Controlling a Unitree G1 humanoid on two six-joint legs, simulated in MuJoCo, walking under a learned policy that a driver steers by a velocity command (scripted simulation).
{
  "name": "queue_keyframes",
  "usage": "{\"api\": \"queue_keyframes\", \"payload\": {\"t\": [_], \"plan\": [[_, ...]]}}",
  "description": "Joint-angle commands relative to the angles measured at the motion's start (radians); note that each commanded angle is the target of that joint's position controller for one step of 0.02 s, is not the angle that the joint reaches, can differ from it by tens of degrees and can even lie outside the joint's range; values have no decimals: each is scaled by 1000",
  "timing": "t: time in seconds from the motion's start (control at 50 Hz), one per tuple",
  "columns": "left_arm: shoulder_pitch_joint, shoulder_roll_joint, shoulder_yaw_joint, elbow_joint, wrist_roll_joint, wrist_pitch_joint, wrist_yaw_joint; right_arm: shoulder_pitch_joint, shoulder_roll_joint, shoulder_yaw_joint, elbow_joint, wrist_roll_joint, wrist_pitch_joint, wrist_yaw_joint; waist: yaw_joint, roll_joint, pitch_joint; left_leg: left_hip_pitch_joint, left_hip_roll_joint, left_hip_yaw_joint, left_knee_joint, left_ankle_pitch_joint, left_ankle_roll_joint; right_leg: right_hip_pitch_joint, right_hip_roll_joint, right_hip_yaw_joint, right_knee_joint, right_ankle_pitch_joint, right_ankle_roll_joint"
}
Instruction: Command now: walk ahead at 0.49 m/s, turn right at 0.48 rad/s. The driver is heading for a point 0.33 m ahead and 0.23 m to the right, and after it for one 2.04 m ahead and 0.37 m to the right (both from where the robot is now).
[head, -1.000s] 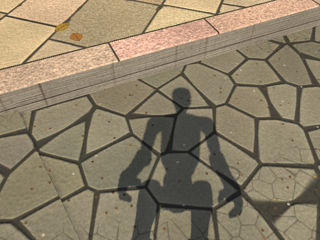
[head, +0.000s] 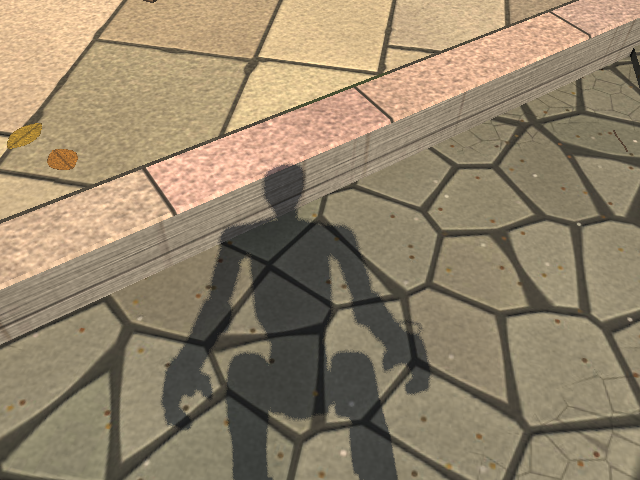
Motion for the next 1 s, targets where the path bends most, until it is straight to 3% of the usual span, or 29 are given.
{"api": "queue_keyframes", "payload": {"t": [0.02, 0.1, 0.16, 0.26, 0.3, 0.32, 0.34, 0.36, 0.38, 0.4, 0.42, 0.44, 0.46, 0.48, 0.5, 0.54, 0.62, 0.68, 0.74, 0.78, 0.8, 0.82, 0.84, 0.86, 0.88, 0.92, 0.96, 0.98, 1.0], "plan": [[42, 11, 14, -68, 6, 22, 2, -37, -104, -23, -35, -3, -25, -8, 31, 136, 5, 31, 283, -207, -304, -4, 143, -102, -79, 71, -24, 93, -3], [-61, 25, 17, -111, 13, 22, -14, 5, -140, -33, -16, -6, -18, -29, 18, 98, 37, 93, 276, -82, -320, 78, 138, -186, -66, 77, -203, 286, 16], [-184, 10, 3, -151, 16, 12, -39, 45, -165, -37, -12, 0, -7, -41, -23, 75, 66, 126, 266, 10, -320, 110, 121, -164, -56, 1, -362, 380, 18], [-328, 15, -9, -235, 12, 10, -72, 131, -206, -51, 5, 21, 25, -37, -70, 71, 107, 301, 305, 75, -247, 204, 104, -186, -33, -76, -504, 265, -21], [-314, 42, 1, -257, 12, 12, -80, 124, -234, -59, -2, 31, 38, -35, -40, 103, 72, 344, 311, 106, -137, 510, 88, -100, 19, -134, -523, 150, -57], [-257, 67, 14, -254, 11, 15, -81, 115, -250, -63, -8, 35, 46, -36, 1, 128, 22, 351, 307, 123, -27, 719, 77, -1, 63, -169, -521, 94, -80], [-113, 112, 41, -223, 9, 15, -79, 90, -256, -63, -17, 38, 57, -37, 88, 125, -47, 317, 274, 151, 181, 873, 53, 182, 121, -193, -581, 124, -110], [53, 193, 80, -183, 12, 19, -61, 86, -240, -54, -32, 32, 55, -39, 165, 77, -145, 139, 231, 158, 453, 751, -3, 479, 122, -123, -631, 252, -152], [77, 332, 104, -177, 19, 20, -41, 144, -103, -12, -97, -16, 34, -31, 81, -200, -235, -325, 58, 138, 869, -129, -87, 849, -168, 373, -652, 426, -314], [80, 307, 85, -228, 33, 7, -46, 126, -136, -5, -109, 5, -8, -18, 97, -152, -454, -431, -46, -123, 1058, -484, -100, 949, -324, 754, -794, 534, -447], [53, 236, 61, -227, 43, -1, -53, 16, -188, -22, -136, 43, -22, -13, 126, -49, -382, -493, 12, -192, 1061, -411, -79, 905, -280, 578, -791, 689, -382], [1, 192, 50, -224, 28, -8, -52, -9, -169, -14, -145, 41, -24, -20, 92, -13, -268, -502, 53, -181, 977, -335, -63, 769, -225, 414, -771, 733, -330], [-69, 162, 43, -233, 15, -7, -48, -10, -165, -18, -132, 19, -17, -32, 50, 47, -183, -468, 89, -174, 893, -278, -64, 619, -174, 319, -784, 717, -281], [-118, 135, 33, -248, 19, -5, -42, 0, -183, -28, -130, 9, -2, -37, 14, 33, -147, -396, 109, -176, 838, -243, -65, 492, -146, 269, -812, 725, -262], [-142, 137, 32, -262, 32, -2, -40, 14, -185, -32, -133, 8, 16, -37, -12, 27, -134, -338, 106, -176, 808, -222, -68, 406, -131, 252, -833, 749, -257], [-147, 159, 37, -265, 37, -4, -35, 43, -147, -25, -137, 2, 40, -38, -37, 26, -142, -298, 87, -159, 712, -183, -89, 336, -116, 202, -841, 846, -260], [-134, 157, 33, -250, 24, 10, -9, -27, -113, -6, -157, -3, 52, -37, -15, -23, -162, -266, 63, -147, 469, -1, -109, 319, -73, 124, -828, 818, -217], [-121, 152, 25, -233, 28, 23, -1, -95, -124, -2, -173, 6, 54, -27, 16, -50, -156, -215, 47, -147, 327, 109, -107, 324, -71, 127, -823, 708, -189], [-113, 140, 14, -210, 36, 26, -6, -130, -144, -7, -183, 6, 52, -19, 32, -65, -125, -188, 35, -153, 241, 78, -89, 347, -94, 173, -790, 610, -180], [-124, 126, 4, -200, 31, 26, -7, -117, -152, -12, -183, 0, 44, -13, 16, -73, -109, -141, 24, -143, 149, 62, -56, 356, -96, 204, -737, 550, -161], [-134, 112, -4, -196, 27, 25, -6, -88, -147, -13, -174, -6, 37, -10, -11, -64, -107, -64, 22, -135, 39, 165, -33, 343, -70, 203, -702, 482, -130], [-95, 83, -13, -189, 37, 19, -6, -79, -174, -16, -173, -22, 29, -11, -1, -15, -121, 41, 84, -197, -6, 425, -3, 314, -15, 189, -657, 385, -80], [-15, 61, -20, -182, 62, 11, -8, -81, -224, -21, -186, -34, 29, -17, 55, 105, -166, 171, 212, -303, 44, 734, 62, 242, 71, 136, -575, 136, -32], [42, 49, -23, -166, 54, 14, -2, -82, -171, -7, -175, -37, 41, -21, 70, 237, -210, 208, 301, -402, 42, 747, 192, 196, 110, 89, -512, -118, 21], [6, 88, -19, -167, 51, 25, 2, -87, -107, 13, -173, -21, 49, -18, 50, 243, -212, 180, 322, -458, 10, 649, 234, 203, 82, 71, -499, -162, 52], [-39, 94, -13, -162, 37, 58, 7, -116, -118, 16, -168, -11, 64, -11, 51, 215, -188, 125, 260, -418, -9, 418, 178, 241, 60, 57, -573, -71, 58], [-52, 91, -16, -151, 45, 84, 0, -150, -136, 13, -171, -5, 70, -4, 56, 171, -132, 1, 177, -318, -17, 153, 86, 339, 48, 65, -698, 54, 39], [-63, 105, -13, -142, 47, 88, -4, -148, -141, 11, -174, -5, 69, 0, 29, 112, -87, -3, 120, -250, -12, 48, 47, 298, 55, 67, -701, 31, 18], [-74, 95, -15, -140, 46, 84, -6, -148, -146, 11, -169, -6, 67, 2, 24, 99, -74, 14, 99, -224, 2, 26, 29, 282, 56, 68, -705, 30, 4]]}}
